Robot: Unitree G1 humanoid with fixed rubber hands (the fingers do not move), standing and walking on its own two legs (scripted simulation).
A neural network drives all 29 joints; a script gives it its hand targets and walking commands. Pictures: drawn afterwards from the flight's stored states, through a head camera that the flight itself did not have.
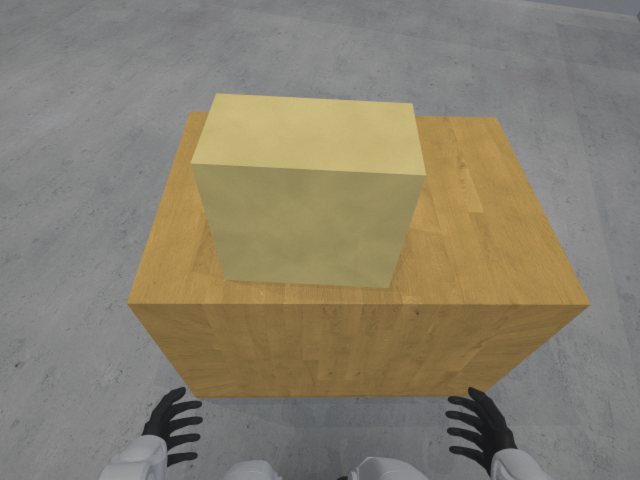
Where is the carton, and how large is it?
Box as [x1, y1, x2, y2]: [190, 93, 425, 287]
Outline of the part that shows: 216,93 190,163 225,279 388,287 425,177 425,171 412,104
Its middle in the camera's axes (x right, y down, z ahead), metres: -0.02 -0.06 +0.68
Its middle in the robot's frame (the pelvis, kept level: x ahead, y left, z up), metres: +0.54 +0.04 -0.02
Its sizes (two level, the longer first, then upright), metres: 0.314 0.168 0.291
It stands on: a pedestal, 0.59 m high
